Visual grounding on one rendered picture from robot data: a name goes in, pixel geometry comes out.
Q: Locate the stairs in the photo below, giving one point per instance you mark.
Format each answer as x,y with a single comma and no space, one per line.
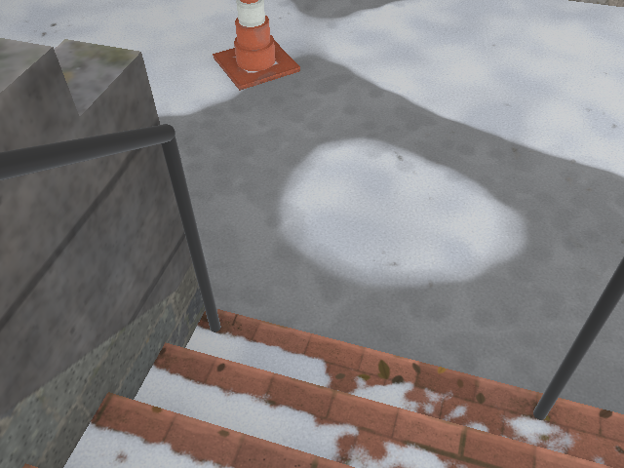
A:
260,395

